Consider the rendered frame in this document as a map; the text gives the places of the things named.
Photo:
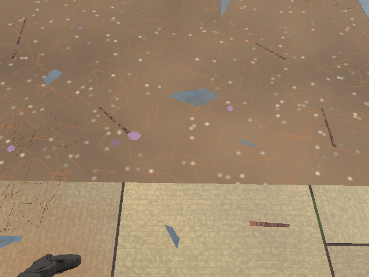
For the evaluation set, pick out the left robot hand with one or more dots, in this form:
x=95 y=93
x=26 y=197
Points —
x=49 y=265

